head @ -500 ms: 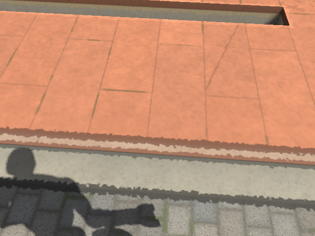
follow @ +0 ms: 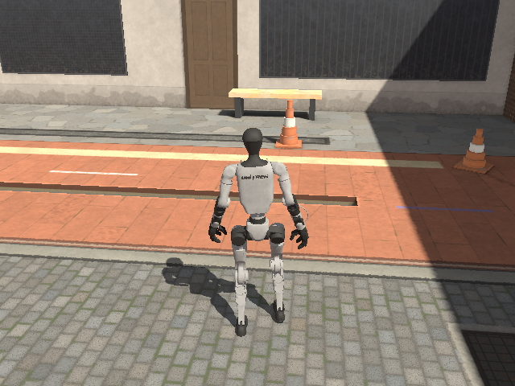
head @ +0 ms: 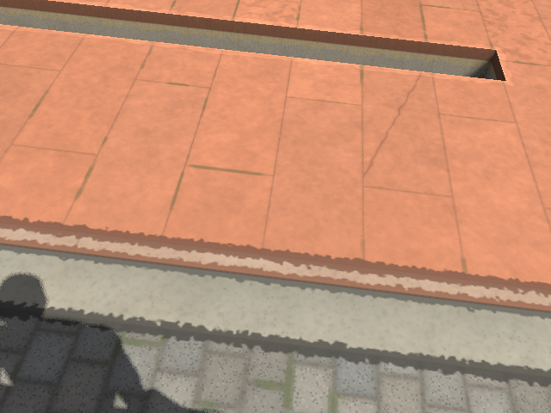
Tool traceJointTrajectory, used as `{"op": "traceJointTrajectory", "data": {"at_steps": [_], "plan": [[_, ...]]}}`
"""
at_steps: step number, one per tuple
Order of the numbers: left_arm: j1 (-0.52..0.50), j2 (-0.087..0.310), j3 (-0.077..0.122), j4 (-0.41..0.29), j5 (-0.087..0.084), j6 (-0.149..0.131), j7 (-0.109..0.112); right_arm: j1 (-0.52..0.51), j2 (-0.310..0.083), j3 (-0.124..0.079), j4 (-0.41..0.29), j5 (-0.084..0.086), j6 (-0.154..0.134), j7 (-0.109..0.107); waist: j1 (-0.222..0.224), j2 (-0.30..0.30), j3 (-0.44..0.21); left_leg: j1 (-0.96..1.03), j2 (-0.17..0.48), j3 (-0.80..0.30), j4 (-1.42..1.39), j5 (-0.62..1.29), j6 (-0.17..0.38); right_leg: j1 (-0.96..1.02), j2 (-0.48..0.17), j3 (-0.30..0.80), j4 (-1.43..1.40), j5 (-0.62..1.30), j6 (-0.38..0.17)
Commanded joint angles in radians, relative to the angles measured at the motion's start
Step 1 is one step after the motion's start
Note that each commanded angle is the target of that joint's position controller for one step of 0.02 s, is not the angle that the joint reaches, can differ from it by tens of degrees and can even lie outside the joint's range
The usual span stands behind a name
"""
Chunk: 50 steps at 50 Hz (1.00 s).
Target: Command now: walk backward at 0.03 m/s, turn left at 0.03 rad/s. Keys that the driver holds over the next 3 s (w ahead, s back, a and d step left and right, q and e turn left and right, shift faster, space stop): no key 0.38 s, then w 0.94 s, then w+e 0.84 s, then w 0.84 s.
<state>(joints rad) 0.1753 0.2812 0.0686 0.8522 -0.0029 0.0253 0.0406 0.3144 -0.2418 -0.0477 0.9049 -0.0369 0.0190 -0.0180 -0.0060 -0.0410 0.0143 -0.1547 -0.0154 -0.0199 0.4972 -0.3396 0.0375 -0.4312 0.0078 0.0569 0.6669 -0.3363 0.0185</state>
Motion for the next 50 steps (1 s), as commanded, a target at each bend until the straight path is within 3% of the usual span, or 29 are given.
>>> {"op": "traceJointTrajectory", "data": {"at_steps": [1, 3, 5, 7, 9, 10, 11, 12, 13, 19, 21, 23, 24, 25, 27, 28, 29, 30, 31, 32, 33, 34, 35, 36, 38, 40, 44, 47, 50], "plan": [[-0.008, 0.094, 0.036, -0.025, 0.012, -0.012, 0.005, -0.167, -0.105, -0.007, -0.078, 0.019, -0.065, -0.01, 0.046, 0.214, 0.073, -0.122, 0.212, -0.212, -0.26, 0.182, 0.115, 0.003, -0.037, 0.05, 0.148, -0.011, 0.027], [0.0, 0.06, 0.024, -0.01, 0.01, -0.018, -0.001, -0.118, -0.09, 0.001, -0.049, 0.028, -0.066, -0.01, 0.031, 0.191, 0.03, -0.043, 0.189, -0.163, -0.196, 0.402, 0.111, 0.04, -0.051, 0.021, 0.109, -0.01, 0.05], [-0.045, 0.044, 0.012, -0.019, 0.0, -0.024, -0.004, -0.079, -0.112, -0.002, -0.029, 0.03, -0.058, -0.009, -0.001, 0.186, 0.011, 0.022, 0.189, -0.159, -0.14, 0.555, 0.118, 0.068, -0.052, -0.009, 0.002, -0.034, 0.06], [-0.035, 0.049, 0.006, -0.01, -0.004, -0.024, -0.005, -0.062, -0.132, -0.007, -0.011, 0.038, -0.048, -0.007, 0.005, 0.162, -0.003, 0.051, 0.185, -0.164, -0.096, 0.639, 0.11, 0.137, -0.045, -0.03, -0.176, 0.061, 0.057], [0.012, 0.104, 0.013, 0.014, 0.002, -0.019, -0.002, -0.028, -0.139, -0.013, 0.002, 0.042, -0.052, -0.001, 0.001, 0.109, -0.034, 0.027, 0.159, -0.162, -0.089, 0.582, 0.066, 0.278, -0.072, 0.007, -0.273, 0.389, 0.036], [0.029, 0.15, 0.021, 0.02, 0.001, -0.012, 0.004, 0.012, -0.141, -0.015, 0.009, 0.028, -0.062, 0.008, -0.028, 0.05, -0.058, -0.023, 0.12, -0.141, -0.099, 0.504, 0.042, 0.357, -0.101, 0.022, -0.217, 0.52, 0.016], [0.043, 0.149, 0.025, 0.041, -0.008, -0.006, 0.001, 0.011, -0.135, -0.017, 0.017, 0.032, -0.064, 0.012, -0.023, 0.009, -0.066, -0.025, 0.081, -0.097, -0.118, 0.436, 0.023, 0.346, -0.084, 0.002, -0.187, 0.439, -0.005], [0.049, 0.109, 0.018, 0.049, -0.004, -0.005, -0.004, -0.045, -0.122, -0.012, 0.015, 0.038, -0.061, 0.009, 0.01, 0.028, -0.052, -0.013, 0.061, -0.064, -0.1, 0.356, 0.01, 0.316, -0.074, 0.0, -0.21, 0.366, -0.005], [0.037, 0.089, 0.012, 0.058, 0.005, -0.006, -0.005, -0.082, -0.104, -0.009, 0.008, 0.042, -0.055, 0.004, 0.011, 0.028, -0.038, -0.02, 0.055, -0.05, -0.096, 0.304, 0.006, 0.294, -0.072, 0.002, -0.229, 0.338, -0.001], [0.015, 0.08, 0.004, 0.095, 0.008, -0.023, 0.0, -0.104, -0.094, -0.009, 0.027, 0.031, -0.027, -0.012, 0.004, 0.024, 0.02, -0.052, 0.046, -0.042, -0.119, 0.153, 0.005, 0.243, -0.058, -0.007, -0.253, 0.245, 0.008], [0.031, 0.075, 0.003, 0.113, 0.001, -0.023, 0.005, -0.087, -0.117, -0.019, 0.042, 0.04, -0.021, -0.016, -0.002, 0.059, 0.022, -0.065, 0.038, -0.048, -0.141, -0.158, 0.026, 0.205, -0.009, -0.058, -0.204, -0.026, -0.005], [-0.001, 0.076, 0.002, 0.093, -0.007, -0.035, 0.006, -0.064, -0.16, -0.033, 0.038, 0.052, -0.024, -0.018, -0.023, 0.131, 0.093, -0.108, 0.125, -0.177, -0.222, -0.463, 0.09, 0.07, 0.011, -0.084, -0.103, -0.216, -0.025], [-0.02, 0.057, -0.002, 0.08, -0.013, -0.049, 0.002, -0.038, -0.186, -0.041, 0.045, 0.056, -0.034, -0.017, -0.03, 0.193, 0.117, -0.099, 0.212, -0.295, -0.291, -0.546, 0.135, 0.019, 0.016, -0.113, -0.01, -0.168, -0.029], [-0.029, 0.039, -0.007, 0.071, -0.019, -0.063, -0.006, -0.029, -0.207, -0.049, 0.051, 0.058, -0.045, -0.016, -0.032, 0.235, 0.143, -0.129, 0.291, -0.403, -0.339, -0.557, 0.181, 0.009, -0.014, -0.095, 0.08, -0.109, -0.039], [-0.003, 0.046, -0.002, 0.077, -0.028, -0.086, -0.023, -0.067, -0.186, -0.046, 0.037, 0.058, -0.063, -0.013, -0.004, 0.224, 0.158, -0.128, 0.33, -0.429, -0.351, -0.469, 0.199, -0.021, -0.06, -0.06, 0.132, -0.146, -0.075], [0.025, 0.039, -0.003, 0.084, -0.032, -0.096, -0.031, -0.104, -0.181, -0.044, 0.025, 0.066, -0.068, -0.009, 0.022, 0.213, 0.153, -0.14, 0.313, -0.382, -0.332, -0.413, 0.179, 0.028, -0.067, -0.064, 0.055, -0.155, -0.094], [0.086, 0.033, -0.002, 0.112, -0.03, -0.104, -0.037, -0.162, -0.177, -0.043, 0.01, 0.078, -0.067, -0.005, 0.066, 0.19, 0.137, -0.206, 0.26, -0.286, -0.296, -0.34, 0.144, 0.176, -0.05, -0.097, -0.08, -0.086, -0.107], [0.175, 0.036, 0.008, 0.161, -0.024, -0.108, -0.04, -0.186, -0.161, -0.039, 0.004, 0.078, -0.065, -0.002, 0.102, 0.157, 0.103, -0.271, 0.19, -0.194, -0.214, -0.271, 0.111, 0.342, -0.002, -0.139, -0.167, 0.034, -0.095], [0.259, 0.049, 0.017, 0.198, -0.014, -0.108, -0.043, -0.188, -0.126, -0.028, -0.002, 0.069, -0.068, 0.001, 0.122, 0.077, 0.067, -0.32, 0.123, -0.105, -0.054, -0.176, 0.078, 0.452, -0.02, -0.079, -0.214, 0.051, -0.088], [0.371, 0.115, 0.031, 0.211, -0.008, -0.111, -0.038, -0.19, -0.055, -0.008, -0.02, 0.05, -0.077, 0.009, 0.14, -0.171, 0.004, -0.438, 0.026, 0.034, 0.329, -0.119, 0.006, 0.561, -0.233, 0.253, -0.365, -0.058, -0.148], [0.402, 0.189, 0.034, 0.208, 0.002, -0.125, -0.055, -0.194, -0.07, -0.017, -0.059, 0.073, -0.095, 0.007, 0.123, -0.29, 0.014, -0.622, -0.047, -0.001, 0.533, -0.243, 0.002, 0.575, -0.404, 0.66, -0.53, -0.246, -0.288], [0.311, 0.139, 0.015, 0.186, 0.004, -0.14, -0.059, -0.2, -0.114, -0.025, -0.057, 0.094, -0.105, 0.008, 0.079, -0.143, 0.091, -0.686, 0.032, -0.073, 0.661, -0.193, 0.021, 0.507, -0.424, 0.66, -0.541, -0.334, -0.3], [0.244, 0.098, 0.002, 0.161, -0.002, -0.148, -0.059, -0.184, -0.124, -0.027, -0.047, 0.098, -0.112, 0.013, 0.052, -0.08, 0.124, -0.714, 0.076, -0.079, 0.681, -0.074, 0.04, 0.49, -0.379, 0.542, -0.538, -0.317, -0.263], [0.203, 0.094, -0.003, 0.144, -0.002, -0.15, -0.063, -0.17, -0.121, -0.03, -0.029, 0.086, -0.115, 0.014, 0.036, -0.052, 0.115, -0.695, 0.104, -0.06, 0.657, 0.011, 0.045, 0.478, -0.329, 0.433, -0.54, -0.218, -0.224], [0.206, 0.057, -0.016, 0.14, 0.002, -0.144, -0.062, -0.193, -0.126, -0.039, -0.027, 0.063, -0.115, 0.019, 0.037, -0.051, 0.098, -0.639, 0.136, -0.041, 0.557, 0.134, 0.031, 0.473, -0.261, 0.261, -0.549, 0.035, -0.176], [0.274, 0.047, -0.021, 0.159, 0.005, -0.136, -0.051, -0.218, -0.092, -0.036, -0.03, 0.055, -0.109, 0.027, 0.055, -0.06, 0.074, -0.625, 0.128, 0.0, 0.492, 0.196, 0.005, 0.499, -0.228, 0.159, -0.543, 0.251, -0.178], [0.302, 0.08, -0.017, 0.156, 0.007, -0.119, -0.029, -0.361, -0.041, -0.016, -0.088, 0.058, -0.105, 0.035, 0.082, -0.041, 0.093, -0.582, 0.1, 0.039, 0.256, 0.315, -0.036, 0.447, -0.202, 0.058, -0.564, 0.375, -0.182], [0.333, 0.091, -0.013, 0.164, 0.001, -0.117, -0.023, -0.447, -0.043, -0.007, -0.118, 0.065, -0.108, 0.047, 0.101, -0.053, 0.124, -0.518, 0.076, 0.063, 0.125, 0.388, -0.035, 0.419, -0.209, 0.025, -0.59, 0.349, -0.187], [0.347, 0.094, -0.006, 0.176, -0.01, -0.111, -0.022, -0.5, -0.054, -0.003, -0.149, 0.07, -0.115, 0.063, 0.092, -0.054, 0.151, -0.508, 0.071, 0.051, 0.054, 0.383, -0.005, 0.478, -0.25, 0.012, -0.57, 0.4, -0.187]]}}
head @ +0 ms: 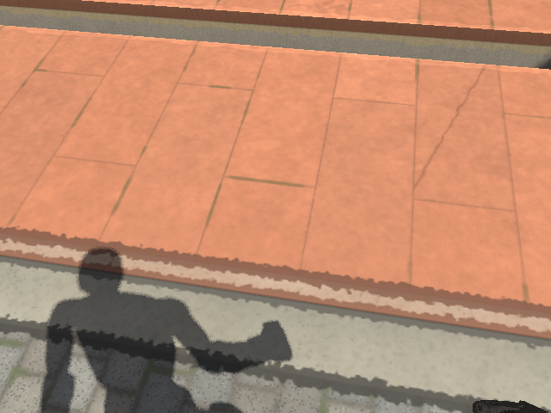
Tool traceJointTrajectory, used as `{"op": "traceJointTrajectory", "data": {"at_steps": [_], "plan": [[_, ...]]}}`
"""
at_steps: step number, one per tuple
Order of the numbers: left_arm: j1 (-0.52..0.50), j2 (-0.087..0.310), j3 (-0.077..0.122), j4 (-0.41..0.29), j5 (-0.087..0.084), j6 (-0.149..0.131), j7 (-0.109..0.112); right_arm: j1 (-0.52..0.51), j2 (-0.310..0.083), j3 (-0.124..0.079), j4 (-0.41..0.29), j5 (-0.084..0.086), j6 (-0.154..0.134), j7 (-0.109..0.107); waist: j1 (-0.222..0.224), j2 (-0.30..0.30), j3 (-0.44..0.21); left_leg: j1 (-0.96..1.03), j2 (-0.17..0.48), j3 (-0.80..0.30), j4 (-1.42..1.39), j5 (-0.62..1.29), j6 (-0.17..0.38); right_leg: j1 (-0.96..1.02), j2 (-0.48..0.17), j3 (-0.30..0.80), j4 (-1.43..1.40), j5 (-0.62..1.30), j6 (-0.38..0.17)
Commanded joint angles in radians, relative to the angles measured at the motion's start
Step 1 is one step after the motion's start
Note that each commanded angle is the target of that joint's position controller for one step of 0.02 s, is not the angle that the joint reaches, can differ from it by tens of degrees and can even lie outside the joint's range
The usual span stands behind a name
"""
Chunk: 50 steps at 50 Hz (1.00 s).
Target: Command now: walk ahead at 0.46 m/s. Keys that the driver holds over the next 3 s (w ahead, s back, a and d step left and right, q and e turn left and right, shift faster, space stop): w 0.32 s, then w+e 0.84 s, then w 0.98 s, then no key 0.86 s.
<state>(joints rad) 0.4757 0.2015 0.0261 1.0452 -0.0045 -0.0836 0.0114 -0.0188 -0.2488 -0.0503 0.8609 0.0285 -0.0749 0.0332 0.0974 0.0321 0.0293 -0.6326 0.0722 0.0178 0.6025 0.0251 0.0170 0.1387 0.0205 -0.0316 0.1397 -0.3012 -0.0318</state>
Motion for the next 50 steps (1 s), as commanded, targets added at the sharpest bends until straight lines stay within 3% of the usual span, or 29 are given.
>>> {"op": "traceJointTrajectory", "data": {"at_steps": [1, 3, 4, 5, 6, 7, 8, 9, 10, 11, 13, 15, 19, 23, 28, 31, 32, 33, 34, 35, 36, 37, 38, 39, 40, 42, 45, 48, 50], "plan": [[0.04, 0.18, 0.041, -0.017, -0.011, 0.002, 0.008, -0.169, -0.057, -0.002, -0.112, 0.004, -0.025, 0.018, -0.024, -0.128, 0.131, -0.019, -0.02, 0.01, -0.069, -0.002, 0.03, -0.06, -0.277, 0.095, -0.022, 0.412, -0.131], [0.01, 0.204, 0.052, -0.027, -0.009, 0.009, 0.009, -0.112, -0.098, -0.017, -0.107, 0.002, -0.029, 0.021, -0.077, -0.149, 0.071, 0.095, -0.054, 0.028, -0.085, -0.058, 0.062, -0.015, -0.29, 0.078, 0.074, 0.674, -0.112], [-0.006, 0.217, 0.058, -0.032, -0.006, 0.016, 0.01, -0.023, -0.129, -0.034, -0.086, 0.001, -0.028, 0.017, -0.128, -0.171, 0.001, 0.222, -0.089, 0.052, -0.075, -0.084, 0.083, -0.009, -0.283, 0.063, 0.182, 0.874, -0.101], [-0.021, 0.208, 0.055, -0.04, 0.0, 0.024, 0.01, 0.153, -0.169, -0.058, -0.032, 0.004, -0.024, 0.008, -0.215, -0.167, -0.104, 0.443, -0.116, 0.069, -0.083, -0.079, 0.113, -0.061, -0.241, 0.03, 0.379, 0.968, -0.075], [-0.026, 0.186, 0.043, -0.063, 0.011, 0.026, 0.01, 0.347, -0.22, -0.076, 0.014, -0.006, -0.018, -0.004, -0.286, -0.11, -0.236, 0.774, 0.023, -0.091, -0.04, -0.118, 0.167, -0.294, -0.201, 0.02, 0.664, 0.734, -0.047], [0.104, 0.029, 0.002, -0.078, 0.006, 0.006, -0.003, 0.447, -0.299, -0.09, 0.045, -0.024, -0.015, -0.003, -0.205, 0.182, -0.411, 1.101, 0.293, -0.617, -0.161, -0.4, 0.336, -0.675, 0.007, 0.031, 1.064, 0.016, 0.021], [0.051, 0.09, 0.013, -0.068, -0.02, -0.027, -0.01, 0.424, -0.213, -0.062, 0.046, -0.02, -0.016, 0.0, -0.231, 0.178, -0.41, 1.064, 0.309, -0.812, -0.325, -0.502, 0.331, -0.785, 0.019, 0.182, 1.208, -0.256, -0.001], [-0.058, 0.165, 0.036, -0.11, -0.049, -0.044, -0.013, 0.321, -0.165, -0.047, 0.038, -0.013, -0.022, 0.0, -0.205, 0.143, -0.222, 0.917, 0.275, -0.648, -0.343, -0.472, 0.275, -0.878, -0.04, 0.159, 1.249, -0.198, -0.02], [-0.122, 0.178, 0.038, -0.125, -0.048, -0.052, -0.006, 0.23, -0.133, -0.036, 0.018, -0.014, -0.028, 0.001, -0.171, 0.048, -0.13, 0.744, 0.239, -0.502, -0.365, -0.359, 0.243, -0.847, -0.098, 0.132, 1.205, -0.097, -0.029], [-0.146, 0.174, 0.047, -0.128, -0.033, -0.049, 0.002, 0.174, -0.109, -0.029, 0.012, -0.025, -0.035, 0.005, -0.135, 0.002, -0.077, 0.6, 0.202, -0.397, -0.389, -0.251, 0.223, -0.795, -0.137, 0.116, 1.141, -0.026, -0.028], [-0.103, 0.132, 0.05, -0.12, -0.02, -0.02, 0.007, 0.144, -0.076, -0.018, 0.022, -0.038, -0.043, 0.012, -0.074, 0.04, -0.057, 0.455, 0.146, -0.278, -0.443, -0.177, 0.209, -0.681, -0.178, 0.121, 1.068, 0.031, -0.025], [-0.116, 0.111, 0.049, -0.131, -0.016, 0.001, 0.009, 0.173, -0.092, -0.02, 0.044, -0.031, -0.048, 0.006, -0.062, 0.042, -0.024, 0.39, 0.135, -0.219, -0.487, -0.146, 0.227, -0.684, -0.192, 0.105, 1.004, 0.049, -0.009], [-0.261, 0.127, 0.053, -0.185, -0.007, 0.008, 0.005, 0.242, -0.14, -0.028, 0.071, -0.036, -0.047, -0.026, -0.091, 0.015, 0.026, 0.435, 0.133, -0.13, -0.525, -0.084, 0.217, -0.822, -0.198, 0.1, 0.79, 0.267, 0.027], [-0.394, 0.104, 0.039, -0.227, -0.015, -0.001, -0.017, 0.299, -0.158, -0.027, 0.086, -0.032, -0.044, -0.039, -0.142, 0.004, 0.04, 0.484, 0.114, -0.011, -0.535, -0.04, 0.173, -0.786, -0.147, 0.058, 0.567, 0.441, 0.016], [-0.523, 0.1, 0.025, -0.303, -0.02, -0.003, -0.053, 0.379, -0.165, -0.03, 0.115, -0.025, -0.015, -0.043, -0.183, -0.011, 0.073, 0.712, 0.18, 0.049, -0.465, 0.045, 0.154, -0.875, -0.116, 0.04, 0.451, 0.366, -0.018], [-0.499, 0.133, 0.036, -0.336, -0.019, -0.002, -0.076, 0.35, -0.199, -0.04, 0.096, -0.022, 0.01, -0.051, -0.141, 0.028, 0.03, 0.785, 0.202, 0.09, -0.317, 0.406, 0.124, -0.791, -0.06, -0.029, 0.437, 0.207, -0.061], [-0.43, 0.161, 0.051, -0.33, -0.017, 0.001, -0.078, 0.338, -0.213, -0.044, 0.085, -0.023, 0.019, -0.056, -0.1, 0.05, -0.026, 0.788, 0.196, 0.109, -0.201, 0.595, 0.11, -0.687, -0.021, -0.061, 0.445, 0.162, -0.08], [-0.285, 0.203, 0.077, -0.298, -0.019, 0.003, -0.075, 0.322, -0.213, -0.043, 0.072, -0.025, 0.03, -0.062, -0.022, 0.045, -0.106, 0.741, 0.167, 0.145, -0.007, 0.687, 0.083, -0.496, 0.027, -0.083, 0.408, 0.185, -0.109], [-0.111, 0.28, 0.112, -0.262, -0.019, 0.009, -0.061, 0.328, -0.199, -0.034, 0.047, -0.033, 0.029, -0.069, 0.049, -0.014, -0.209, 0.53, 0.13, 0.156, 0.271, 0.512, 0.045, -0.189, -0.038, 0.061, 0.397, 0.207, -0.163], [-0.053, 0.387, 0.137, -0.26, -0.019, 0.013, -0.05, 0.418, -0.061, 0.011, 0.001, -0.055, -0.002, -0.05, -0.024, -0.261, -0.327, 0.068, -0.067, 0.126, 0.659, -0.228, -0.027, 0.195, -0.298, 0.606, 0.335, 0.061, -0.348], [-0.034, 0.318, 0.112, -0.274, -0.014, 0.009, -0.049, 0.367, -0.109, 0.007, -0.003, -0.033, -0.05, -0.032, 0.006, -0.211, -0.426, -0.095, -0.127, -0.087, 0.796, -0.589, -0.014, 0.305, -0.373, 0.883, 0.18, 0.017, -0.393], [-0.067, 0.263, 0.096, -0.273, -0.006, 0.006, -0.045, 0.265, -0.17, -0.012, -0.035, 0.005, -0.077, -0.02, 0.023, -0.171, -0.299, -0.187, -0.064, -0.125, 0.811, -0.519, 0.013, 0.23, -0.333, 0.722, 0.17, 0.065, -0.329], [-0.134, 0.236, 0.088, -0.289, -0.008, 0.002, -0.043, 0.222, -0.164, -0.008, -0.049, 0.007, -0.09, -0.021, -0.007, -0.089, -0.201, -0.172, -0.017, -0.113, 0.739, -0.433, 0.025, 0.078, -0.288, 0.576, 0.166, 0.157, -0.294], [-0.204, 0.212, 0.081, -0.309, -0.005, 0.002, -0.043, 0.21, -0.16, -0.014, -0.045, -0.011, -0.089, -0.029, -0.051, -0.024, -0.134, -0.115, 0.017, -0.104, 0.643, -0.382, 0.018, -0.078, -0.25, 0.478, 0.148, 0.254, -0.27], [-0.247, 0.184, 0.071, -0.328, 0.004, 0.001, -0.041, 0.22, -0.167, -0.023, -0.044, -0.023, -0.076, -0.034, -0.089, -0.03, -0.103, -0.037, 0.043, -0.106, 0.581, -0.353, 0.01, -0.189, -0.218, 0.415, 0.121, 0.329, -0.258], [-0.263, 0.192, 0.072, -0.341, 0.001, 0.0, -0.036, 0.24, -0.142, -0.025, -0.055, -0.036, -0.048, -0.036, -0.121, -0.057, -0.085, 0.027, 0.048, -0.095, 0.498, -0.331, -0.022, -0.298, -0.192, 0.371, 0.085, 0.395, -0.268], [-0.222, 0.235, 0.085, -0.338, -0.008, 0.0, -0.014, 0.159, -0.116, -0.019, -0.095, -0.046, -0.031, -0.043, -0.108, -0.071, -0.047, 0.018, 0.026, -0.07, 0.306, -0.193, -0.072, -0.375, -0.155, 0.297, 0.063, 0.421, -0.256], [-0.179, 0.242, 0.089, -0.332, -0.015, 0.01, -0.001, 0.044, -0.091, -0.009, -0.131, -0.04, -0.037, -0.038, -0.062, -0.1, -0.033, 0.084, -0.024, -0.062, 0.054, 0.013, -0.079, -0.411, -0.102, 0.255, 0.08, 0.315, -0.203], [-0.145, 0.246, 0.09, -0.323, -0.016, 0.015, 0.001, -0.013, -0.095, -0.007, -0.155, -0.028, -0.042, -0.031, -0.036, -0.118, -0.029, 0.13, -0.052, -0.059, -0.033, 0.085, -0.077, -0.411, -0.109, 0.281, 0.089, 0.253, -0.183]]}}
Over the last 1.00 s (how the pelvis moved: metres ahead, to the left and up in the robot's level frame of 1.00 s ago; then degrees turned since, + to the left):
0.14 -0.04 0.00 -1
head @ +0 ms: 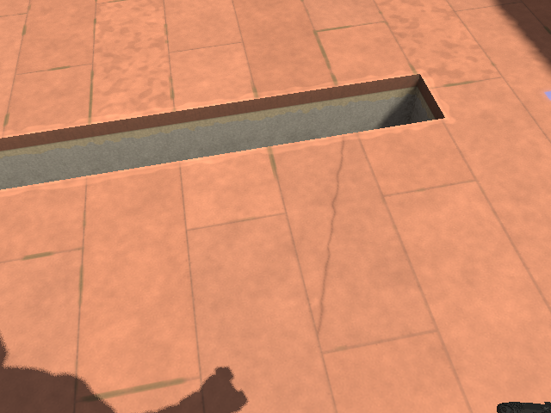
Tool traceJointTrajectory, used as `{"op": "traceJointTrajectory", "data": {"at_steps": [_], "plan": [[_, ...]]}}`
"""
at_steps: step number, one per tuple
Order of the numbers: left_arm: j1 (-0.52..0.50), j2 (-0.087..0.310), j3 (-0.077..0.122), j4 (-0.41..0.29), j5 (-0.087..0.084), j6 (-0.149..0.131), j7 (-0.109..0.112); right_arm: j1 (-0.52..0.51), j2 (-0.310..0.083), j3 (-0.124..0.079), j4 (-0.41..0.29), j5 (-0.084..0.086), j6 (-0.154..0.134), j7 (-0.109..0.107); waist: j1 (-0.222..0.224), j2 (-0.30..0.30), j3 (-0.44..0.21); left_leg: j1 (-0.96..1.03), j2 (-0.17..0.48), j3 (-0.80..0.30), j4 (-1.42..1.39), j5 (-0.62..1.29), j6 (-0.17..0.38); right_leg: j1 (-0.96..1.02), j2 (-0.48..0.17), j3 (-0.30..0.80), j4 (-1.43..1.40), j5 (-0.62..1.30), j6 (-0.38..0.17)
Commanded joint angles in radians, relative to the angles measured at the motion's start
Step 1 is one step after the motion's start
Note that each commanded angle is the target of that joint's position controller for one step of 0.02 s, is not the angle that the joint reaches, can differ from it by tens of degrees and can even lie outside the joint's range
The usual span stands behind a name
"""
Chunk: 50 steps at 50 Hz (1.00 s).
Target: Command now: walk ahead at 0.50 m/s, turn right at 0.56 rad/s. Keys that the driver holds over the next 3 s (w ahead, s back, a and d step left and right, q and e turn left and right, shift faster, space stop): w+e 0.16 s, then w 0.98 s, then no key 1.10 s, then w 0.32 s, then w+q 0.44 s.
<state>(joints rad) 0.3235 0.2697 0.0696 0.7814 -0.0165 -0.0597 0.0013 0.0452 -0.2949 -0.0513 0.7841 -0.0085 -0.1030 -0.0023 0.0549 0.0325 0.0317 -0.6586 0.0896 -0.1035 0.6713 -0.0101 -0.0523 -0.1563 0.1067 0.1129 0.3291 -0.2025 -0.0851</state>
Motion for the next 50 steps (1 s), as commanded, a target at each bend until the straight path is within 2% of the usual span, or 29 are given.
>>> {"op": "traceJointTrajectory", "data": {"at_steps": [1, 5, 6, 7, 8, 9, 10, 11, 12, 13, 14, 17, 19, 21, 24, 28, 30, 31, 32, 33, 34, 35, 36, 37, 38, 40, 42, 45, 50], "plan": [[0.021, 0.176, 0.047, -0.053, -0.007, -0.007, 0.011, -0.095, -0.058, -0.008, -0.089, 0.013, -0.016, 0.008, 0.011, -0.124, -0.03, 0.164, -0.074, 0.051, -0.127, 0.122, -0.003, -0.097, -0.206, 0.161, -0.085, 0.132, -0.126], [0.027, 0.166, 0.047, -0.055, -0.005, 0.006, 0.021, -0.074, -0.115, -0.027, -0.1, 0.019, -0.035, 0.022, -0.019, -0.152, -0.036, 0.208, -0.076, 0.015, -0.197, -0.007, 0.036, 0.017, -0.256, 0.279, 0.035, 0.109, -0.104], [0.015, 0.161, 0.046, -0.062, -0.003, 0.011, 0.022, -0.026, -0.124, -0.033, -0.089, 0.019, -0.04, 0.022, -0.047, -0.165, -0.048, 0.269, -0.08, 0.028, -0.218, -0.038, 0.053, 0.022, -0.249, 0.293, 0.075, 0.13, -0.093], [0.007, 0.134, 0.036, -0.071, 0.0, 0.012, 0.021, 0.065, -0.146, -0.047, -0.067, 0.011, -0.045, 0.017, -0.092, -0.158, -0.096, 0.406, -0.071, 0.037, -0.247, -0.043, 0.081, 0.002, -0.204, 0.274, 0.166, 0.169, -0.066], [0.003, 0.078, 0.014, -0.091, 0.01, 0.01, 0.016, 0.204, -0.193, -0.061, -0.053, -0.006, -0.049, 0.01, -0.154, -0.084, -0.222, 0.645, 0.064, -0.08, -0.222, -0.088, 0.14, -0.098, -0.143, 0.203, 0.408, 0.098, -0.031], [0.144, 0.008, -0.007, -0.114, -0.009, -0.003, 0.014, 0.323, -0.285, -0.085, -0.024, -0.019, -0.035, 0.007, -0.109, 0.217, -0.359, 0.998, 0.294, -0.508, -0.281, -0.248, 0.303, -0.439, 0.005, 0.059, 0.748, -0.271, 0.044], [0.175, 0.084, -0.002, -0.099, -0.025, -0.008, 0.016, 0.34, -0.219, -0.073, -0.01, 0.009, -0.029, 0.017, -0.115, 0.263, -0.348, 1.019, 0.343, -0.721, -0.359, -0.479, 0.336, -0.607, -0.049, 0.07, 0.919, -0.395, 0.057], [0.09, 0.154, 0.015, -0.092, -0.024, -0.006, 0.017, 0.294, -0.137, -0.052, -0.026, 0.015, -0.025, 0.018, -0.141, 0.138, -0.212, 0.904, 0.291, -0.584, -0.38, -0.514, 0.291, -0.647, -0.09, 0.082, 0.971, -0.305, 0.061], [0.013, 0.157, 0.017, -0.105, -0.012, -0.002, 0.019, 0.246, -0.109, -0.042, -0.033, 0.006, -0.018, 0.019, -0.135, 0.058, -0.131, 0.781, 0.243, -0.437, -0.384, -0.413, 0.256, -0.625, -0.125, 0.043, 0.959, -0.23, 0.064], [-0.041, 0.145, 0.017, -0.122, 0.002, -0.005, 0.017, 0.209, -0.09, -0.034, -0.029, -0.001, -0.013, 0.021, -0.12, 0.037, -0.065, 0.668, 0.202, -0.343, -0.405, -0.291, 0.252, -0.604, -0.147, 0.033, 0.905, -0.182, 0.064], [-0.052, 0.13, 0.018, -0.13, 0.004, -0.005, 0.012, 0.193, -0.074, -0.026, -0.025, -0.007, -0.012, 0.02, -0.096, 0.055, -0.042, 0.6, 0.169, -0.272, -0.427, -0.209, 0.246, -0.563, -0.172, 0.03, 0.858, -0.15, 0.06], [-0.046, 0.076, 0.005, -0.138, 0.0, -0.001, 0.002, 0.206, -0.085, -0.029, -0.003, 0.006, -0.019, 0.021, -0.069, 0.075, -0.041, 0.541, 0.144, -0.167, -0.481, -0.074, 0.269, -0.513, -0.193, -0.014, 0.737, -0.123, 0.064], [-0.101, 0.058, -0.005, -0.162, 0.01, -0.004, 0.0, 0.218, -0.12, -0.038, 0.01, 0.014, -0.02, 0.018, -0.074, 0.054, -0.032, 0.539, 0.154, -0.125, -0.51, -0.002, 0.287, -0.53, -0.21, -0.038, 0.628, -0.059, 0.076], [-0.156, 0.044, -0.015, -0.177, 0.01, -0.01, -0.007, 0.229, -0.137, -0.042, 0.019, 0.019, -0.012, 0.014, -0.089, 0.042, -0.028, 0.536, 0.136, -0.062, -0.524, 0.032, 0.276, -0.508, -0.213, -0.059, 0.506, 0.051, 0.081], [-0.247, 0.038, -0.021, -0.197, 0.002, -0.018, -0.018, 0.268, -0.152, -0.041, 0.038, 0.028, 0.0, 0.012, -0.122, 0.045, -0.009, 0.529, 0.108, 0.012, -0.52, 0.042, 0.248, -0.441, -0.188, -0.097, 0.343, 0.181, 0.084], [-0.341, 0.056, -0.017, -0.234, -0.008, -0.023, -0.033, 0.335, -0.167, -0.041, 0.072, 0.037, 0.02, 0.013, -0.143, 0.056, 0.016, 0.612, 0.153, 0.002, -0.483, 0.05, 0.229, -0.42, -0.161, -0.113, 0.24, 0.162, 0.061], [-0.328, 0.077, -0.009, -0.239, -0.007, -0.026, -0.039, 0.336, -0.183, -0.045, 0.082, 0.04, 0.032, 0.01, -0.115, 0.068, 0.01, 0.653, 0.174, 0.001, -0.434, 0.131, 0.212, -0.366, -0.145, -0.122, 0.195, 0.109, 0.033], [-0.265, 0.096, 0.003, -0.222, -0.002, -0.027, -0.038, 0.319, -0.192, -0.046, 0.081, 0.042, 0.037, 0.007, -0.068, 0.066, -0.023, 0.652, 0.159, 0.027, -0.358, 0.264, 0.195, -0.261, -0.121, -0.145, 0.155, 0.113, 0.013], [-0.141, 0.134, 0.026, -0.182, 0.006, -0.025, -0.031, 0.321, -0.177, -0.04, 0.081, 0.041, 0.039, 0.004, -0.008, 0.046, -0.103, 0.619, 0.115, 0.071, -0.207, 0.387, 0.172, -0.073, -0.097, -0.162, 0.131, 0.127, -0.014], [0.03, 0.192, 0.048, -0.147, 0.014, -0.02, -0.02, 0.31, -0.138, -0.022, 0.06, 0.023, 0.035, 0.002, 0.067, -0.005, -0.228, 0.462, 0.071, 0.113, 0.037, 0.262, 0.134, 0.201, -0.21, -0.045, 0.171, 0.152, -0.066], [0.12, 0.303, 0.07, -0.134, 0.027, -0.012, -0.013, 0.393, -0.03, 0.015, 0.023, 0.007, 0.014, 0.007, 0.043, -0.26, -0.356, 0.058, -0.085, 0.157, 0.434, -0.24, 0.061, 0.549, -0.472, 0.4, 0.117, 0.049, -0.222], [0.147, 0.231, 0.052, -0.126, 0.015, -0.009, -0.017, 0.375, -0.084, 0.004, 0.037, 0.02, -0.007, 0.013, 0.064, -0.258, -0.411, -0.069, -0.095, 0.02, 0.578, -0.564, 0.066, 0.554, -0.51, 0.611, 0.0, -0.062, -0.256], [0.077, 0.188, 0.032, -0.128, 0.011, -0.012, -0.02, 0.297, -0.147, -0.017, 0.013, 0.046, -0.015, 0.018, 0.048, -0.197, -0.248, -0.151, -0.037, 0.019, 0.625, -0.504, 0.077, 0.431, -0.473, 0.467, -0.016, -0.079, -0.21], [0.012, 0.156, 0.022, -0.135, 0.01, -0.013, -0.022, 0.245, -0.14, -0.015, 0.004, 0.047, -0.015, 0.018, 0.022, -0.146, -0.162, -0.134, 0.005, 0.043, 0.587, -0.414, 0.081, 0.295, -0.422, 0.337, -0.036, -0.029, -0.18], [-0.043, 0.127, 0.013, -0.136, 0.014, -0.015, -0.027, 0.223, -0.128, -0.017, 0.004, 0.031, -0.009, 0.015, -0.009, -0.113, -0.096, -0.097, 0.03, 0.052, 0.526, -0.354, 0.073, 0.169, -0.38, 0.251, -0.072, 0.039, -0.165], [-0.096, 0.106, 0.009, -0.133, 0.021, -0.026, -0.033, 0.256, -0.094, -0.016, 0.015, 0.021, 0.016, 0.014, -0.066, -0.137, -0.063, 0.018, 0.058, 0.045, 0.456, -0.277, 0.058, 0.018, -0.333, 0.158, -0.14, 0.116, -0.155], [-0.093, 0.121, 0.016, -0.115, 0.018, -0.041, -0.031, 0.251, -0.067, -0.012, 0.013, 0.016, 0.033, 0.011, -0.084, -0.124, -0.05, 0.026, 0.058, 0.052, 0.406, -0.22, 0.041, -0.026, -0.326, 0.099, -0.176, 0.195, -0.171], [-0.051, 0.14, 0.023, -0.08, 0.015, -0.044, -0.019, 0.15, -0.052, -0.007, -0.017, 0.009, 0.033, 0.011, -0.064, -0.089, -0.02, -0.023, 0.058, 0.049, 0.233, -0.069, 0.028, -0.01, -0.317, 0.033, -0.198, 0.24, -0.164], [0.031, 0.172, 0.031, -0.028, 0.001, -0.031, -0.005, -0.021, -0.03, 0.007, -0.06, 0.02, 0.018, 0.031, 0.0, -0.087, 0.02, 0.035, 0.007, 0.086, -0.038, 0.113, 0.038, 0.024, -0.306, -0.034, -0.199, 0.188, -0.125]]}}
Over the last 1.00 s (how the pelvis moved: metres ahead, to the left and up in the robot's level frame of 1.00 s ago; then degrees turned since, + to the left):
0.58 -0.04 0.01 -19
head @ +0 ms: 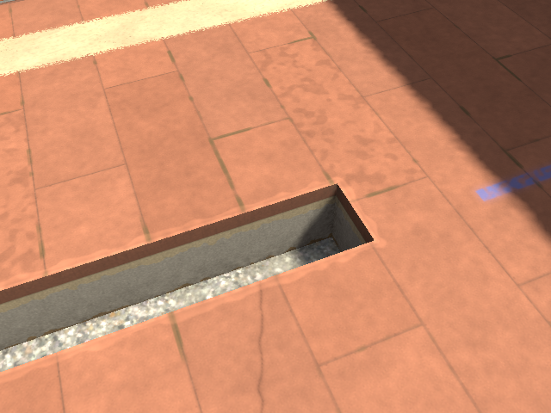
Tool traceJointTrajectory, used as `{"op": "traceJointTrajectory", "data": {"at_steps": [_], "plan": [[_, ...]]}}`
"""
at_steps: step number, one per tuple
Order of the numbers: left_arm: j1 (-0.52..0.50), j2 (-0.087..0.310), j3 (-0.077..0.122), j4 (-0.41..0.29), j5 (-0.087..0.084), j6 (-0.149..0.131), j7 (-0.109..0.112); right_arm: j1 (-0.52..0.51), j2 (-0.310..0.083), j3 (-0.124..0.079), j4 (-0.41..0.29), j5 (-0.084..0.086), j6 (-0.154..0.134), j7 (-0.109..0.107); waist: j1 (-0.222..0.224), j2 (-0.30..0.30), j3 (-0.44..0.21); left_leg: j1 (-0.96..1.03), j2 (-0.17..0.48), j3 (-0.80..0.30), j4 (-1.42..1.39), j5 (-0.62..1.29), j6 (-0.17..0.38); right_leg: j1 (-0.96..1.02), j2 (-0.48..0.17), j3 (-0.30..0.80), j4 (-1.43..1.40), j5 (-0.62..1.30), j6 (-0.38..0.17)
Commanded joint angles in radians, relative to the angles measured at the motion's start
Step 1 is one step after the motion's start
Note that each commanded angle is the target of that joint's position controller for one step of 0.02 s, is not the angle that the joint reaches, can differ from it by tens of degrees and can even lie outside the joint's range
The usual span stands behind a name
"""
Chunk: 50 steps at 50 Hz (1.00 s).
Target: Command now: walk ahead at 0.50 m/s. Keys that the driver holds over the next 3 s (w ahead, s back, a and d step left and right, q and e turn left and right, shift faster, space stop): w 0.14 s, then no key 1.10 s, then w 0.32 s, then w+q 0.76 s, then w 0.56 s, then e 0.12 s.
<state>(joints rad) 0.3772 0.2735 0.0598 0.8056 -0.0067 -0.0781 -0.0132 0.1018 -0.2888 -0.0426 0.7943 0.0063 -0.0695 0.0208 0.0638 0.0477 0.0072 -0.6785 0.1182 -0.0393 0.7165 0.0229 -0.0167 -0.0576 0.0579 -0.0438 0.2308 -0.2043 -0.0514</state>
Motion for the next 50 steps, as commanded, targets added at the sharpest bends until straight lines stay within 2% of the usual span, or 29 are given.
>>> {"op": "traceJointTrajectory", "data": {"at_steps": [1, 4, 6, 7, 8, 9, 10, 11, 12, 13, 14, 16, 17, 19, 21, 23, 25, 27, 28, 29, 30, 31, 32, 33, 34, 35, 38, 42, 50], "plan": [[-0.002, 0.172, 0.042, -0.039, -0.012, -0.009, 0.01, -0.103, -0.04, -0.001, -0.081, 0.008, -0.017, 0.012, 0.0, -0.102, 0.052, 0.051, -0.027, 0.02, -0.11, 0.075, 0.008, -0.047, -0.27, 0.127, -0.091, 0.185, -0.157], [0.023, 0.183, 0.048, -0.007, -0.017, 0.007, 0.017, -0.146, -0.059, -0.005, -0.109, 0.01, -0.025, 0.027, -0.001, -0.11, 0.064, 0.037, -0.039, 0.014, -0.174, 0.002, 0.042, 0.054, -0.314, 0.139, -0.037, 0.229, -0.139], [0.019, 0.192, 0.051, 0.005, -0.017, 0.019, 0.023, -0.113, -0.078, -0.013, -0.107, 0.009, -0.029, 0.033, -0.027, -0.127, 0.04, 0.104, -0.059, 0.032, -0.198, -0.071, 0.067, 0.097, -0.326, 0.142, 0.02, 0.331, -0.119], [0.004, 0.194, 0.05, 0.006, -0.017, 0.026, 0.024, -0.047, -0.094, -0.024, -0.092, 0.006, -0.033, 0.031, -0.069, -0.134, -0.001, 0.207, -0.088, 0.063, -0.22, -0.09, 0.087, 0.101, -0.309, 0.123, 0.101, 0.472, -0.103], [-0.003, 0.177, 0.042, 0.005, -0.013, 0.033, 0.028, 0.082, -0.136, -0.047, -0.052, -0.005, -0.033, 0.024, -0.132, -0.117, -0.083, 0.394, -0.114, 0.083, -0.239, -0.043, 0.115, 0.071, -0.249, 0.082, 0.277, 0.61, -0.069], [0.015, 0.135, 0.023, -0.018, 0.008, 0.035, 0.036, 0.225, -0.21, -0.067, -0.027, -0.025, -0.035, 0.015, -0.174, -0.028, -0.233, 0.674, 0.034, -0.063, -0.186, 0.198, 0.169, -0.084, -0.183, 0.034, 0.552, 0.418, -0.018], [0.166, 0.019, -0.013, -0.019, 0.016, 0.018, 0.03, 0.261, -0.278, -0.076, -0.022, -0.034, -0.026, 0.014, -0.114, 0.224, -0.361, 1.028, 0.281, -0.475, -0.224, 0.308, 0.353, -0.484, 0.004, 0.026, 0.944, -0.235, 0.07], [0.157, 0.096, 0.003, 0.01, 0.003, 0.001, 0.03, 0.292, -0.196, -0.058, -0.017, -0.004, -0.02, 0.017, -0.156, 0.178, -0.431, 1.025, 0.293, -0.591, -0.299, 0.322, 0.372, -0.549, 0.009, 0.186, 1.08, -0.434, 0.076], [0.074, 0.153, 0.022, -0.008, -0.023, -0.002, 0.03, 0.225, -0.155, -0.044, -0.023, -0.001, -0.02, 0.016, -0.148, 0.112, -0.283, 0.908, 0.257, -0.423, -0.296, 0.38, 0.329, -0.607, -0.037, 0.191, 1.115, -0.401, 0.07], [0.004, 0.145, 0.018, -0.024, -0.02, 0.001, 0.036, 0.155, -0.124, -0.034, -0.031, -0.005, -0.019, 0.013, -0.121, 0.039, -0.202, 0.783, 0.212, -0.302, -0.304, 0.448, 0.296, -0.602, -0.09, 0.148, 1.059, -0.338, 0.072], [-0.041, 0.138, 0.022, -0.032, -0.005, 0.009, 0.043, 0.101, -0.09, -0.024, -0.031, -0.009, -0.018, 0.013, -0.098, 0.001, -0.136, 0.666, 0.172, -0.227, -0.328, 0.488, 0.277, -0.577, -0.121, 0.126, 0.987, -0.293, 0.077], [-0.01, 0.101, 0.022, -0.022, -0.001, 0.038, 0.049, 0.049, -0.046, -0.01, -0.024, -0.028, -0.021, 0.014, -0.037, 0.038, -0.124, 0.514, 0.13, -0.146, -0.375, 0.537, 0.256, -0.42, -0.155, 0.132, 0.874, -0.229, 0.084], [0.009, 0.074, 0.017, -0.016, -0.001, 0.05, 0.051, 0.034, -0.046, -0.009, -0.017, -0.034, -0.025, 0.014, -0.02, 0.047, -0.129, 0.473, 0.12, -0.112, -0.391, 0.575, 0.264, -0.369, -0.154, 0.125, 0.817, -0.203, 0.092], [-0.01, 0.051, 0.009, -0.021, 0.006, 0.064, 0.058, 0.001, -0.078, -0.017, -0.003, -0.036, -0.025, 0.007, -0.005, 0.052, -0.129, 0.433, 0.106, -0.058, -0.407, 0.602, 0.268, -0.316, -0.149, 0.11, 0.671, -0.145, 0.102], [-0.046, 0.047, 0.003, -0.02, 0.01, 0.072, 0.058, -0.004, -0.099, -0.022, 0.016, -0.028, -0.014, -0.002, -0.017, 0.055, -0.144, 0.426, 0.09, -0.023, -0.414, 0.557, 0.255, -0.256, -0.142, 0.096, 0.555, -0.043, 0.103], [-0.088, 0.064, 0.006, -0.02, 0.007, 0.088, 0.058, 0.008, -0.102, -0.022, 0.035, -0.026, 0.004, -0.007, -0.037, 0.047, -0.138, 0.435, 0.09, -0.024, -0.425, 0.419, 0.246, -0.231, -0.136, 0.089, 0.487, 0.011, 0.099], [-0.129, 0.072, 0.008, -0.026, 0.007, 0.1, 0.058, 0.012, -0.097, -0.017, 0.05, -0.024, 0.016, -0.007, -0.05, 0.041, -0.104, 0.421, 0.094, -0.049, -0.439, 0.207, 0.239, -0.207, -0.136, 0.092, 0.422, 0.011, 0.09], [-0.141, 0.068, 0.009, -0.022, 0.016, 0.102, 0.057, -0.005, -0.082, -0.009, 0.059, -0.014, 0.027, -0.008, -0.036, 0.03, -0.067, 0.392, 0.075, -0.064, -0.428, -0.036, 0.21, -0.142, -0.128, 0.077, 0.297, 0.054, 0.072], [-0.146, 0.071, 0.009, -0.019, 0.026, 0.1, 0.057, 0.012, -0.062, -0.002, 0.07, -0.008, 0.031, -0.008, -0.033, 0.014, -0.047, 0.377, 0.044, -0.064, -0.414, -0.15, 0.172, -0.102, -0.131, 0.083, 0.214, 0.127, 0.06], [-0.155, 0.098, 0.012, -0.024, 0.033, 0.097, 0.06, 0.046, -0.04, 0.005, 0.081, -0.015, 0.032, -0.009, -0.048, -0.024, -0.038, 0.358, 0.006, -0.056, -0.384, -0.252, 0.126, -0.063, -0.175, 0.131, 0.182, 0.25, 0.045], [-0.169, 0.147, 0.019, -0.033, 0.03, 0.096, 0.064, 0.105, -0.036, 0.004, 0.093, -0.029, 0.031, -0.009, -0.098, -0.102, -0.039, 0.322, -0.059, -0.023, -0.347, -0.353, 0.088, -0.031, -0.224, 0.17, 0.209, 0.354, 0.021], [-0.195, 0.147, 0.023, -0.013, 0.017, 0.097, 0.06, 0.146, -0.02, 0.007, 0.101, -0.025, 0.036, -0.012, -0.133, -0.198, -0.039, 0.364, -0.102, 0.025, -0.364, -0.369, 0.066, -0.104, -0.206, 0.165, 0.212, 0.175, -0.002], [-0.208, 0.097, 0.016, -0.015, 0.016, 0.093, 0.052, 0.096, -0.046, 0.004, 0.104, -0.024, 0.044, -0.016, -0.094, -0.157, -0.008, 0.405, -0.103, 0.036, -0.347, -0.338, 0.054, -0.167, -0.169, 0.151, 0.189, 0.067, 0.013], [-0.21, 0.073, 0.008, -0.005, 0.024, 0.087, 0.049, 0.065, -0.047, 0.003, 0.099, -0.02, 0.052, -0.022, -0.086, -0.138, -0.003, 0.413, -0.098, 0.038, -0.336, -0.307, 0.057, -0.177, -0.158, 0.142, 0.183, 0.069, 0.032], [-0.212, 0.071, 0.007, 0.003, 0.026, 0.079, 0.047, 0.058, -0.039, 0.005, 0.103, -0.02, 0.059, -0.027, -0.084, -0.129, -0.006, 0.419, -0.092, 0.035, -0.328, -0.271, 0.06, -0.166, -0.149, 0.134, 0.188, 0.12, 0.043], [-0.205, 0.077, 0.008, 0.015, 0.024, 0.071, 0.045, 0.063, -0.047, 0.003, 0.108, -0.024, 0.065, -0.029, -0.083, -0.127, -0.013, 0.427, -0.09, 0.033, -0.323, -0.229, 0.06, -0.149, -0.147, 0.131, 0.197, 0.166, 0.044], [-0.187, 0.081, 0.009, 0.053, 0.016, 0.061, 0.048, 0.063, -0.052, 0.0, 0.122, -0.017, 0.069, -0.031, -0.078, -0.102, -0.043, 0.466, -0.08, 0.029, -0.307, -0.134, 0.06, -0.117, -0.142, 0.122, 0.224, 0.254, 0.039], [-0.194, 0.074, 0.006, 0.092, 0.012, 0.065, 0.052, 0.061, -0.046, -0.002, 0.147, -0.009, 0.079, -0.036, -0.075, -0.078, -0.045, 0.485, -0.077, 0.03, -0.3, -0.086, 0.055, -0.101, -0.133, 0.112, 0.229, 0.283, 0.033], [-0.203, 0.065, 0.003, 0.168, 0.01, 0.077, 0.059, 0.077, -0.048, -0.003, 0.19, -0.009, 0.087, -0.045, -0.073, -0.045, -0.02, 0.495, -0.074, 0.033, -0.316, -0.088, 0.047, -0.095, -0.116, 0.097, 0.213, 0.242, 0.032]]}}
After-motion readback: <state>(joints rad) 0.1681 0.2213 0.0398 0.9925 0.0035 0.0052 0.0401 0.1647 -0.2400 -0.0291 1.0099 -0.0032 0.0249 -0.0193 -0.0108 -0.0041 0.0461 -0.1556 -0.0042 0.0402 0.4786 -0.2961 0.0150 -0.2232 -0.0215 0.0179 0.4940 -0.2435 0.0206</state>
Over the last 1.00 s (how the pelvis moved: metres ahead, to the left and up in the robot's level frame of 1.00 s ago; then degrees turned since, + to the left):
0.52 -0.07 0.00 -12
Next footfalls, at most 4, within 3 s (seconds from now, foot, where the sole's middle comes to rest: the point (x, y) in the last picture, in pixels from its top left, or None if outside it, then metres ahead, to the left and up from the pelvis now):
0.18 left None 0.28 0.15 -0.78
0.58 right None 0.32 -0.09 -0.78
2.00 left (262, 343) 0.66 0.13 -0.78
2.46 right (329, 293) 0.82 -0.04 -0.78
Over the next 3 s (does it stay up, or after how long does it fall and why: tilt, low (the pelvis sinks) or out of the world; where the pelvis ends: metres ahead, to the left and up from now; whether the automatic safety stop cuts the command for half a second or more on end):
stays up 1.08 0.26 -0.03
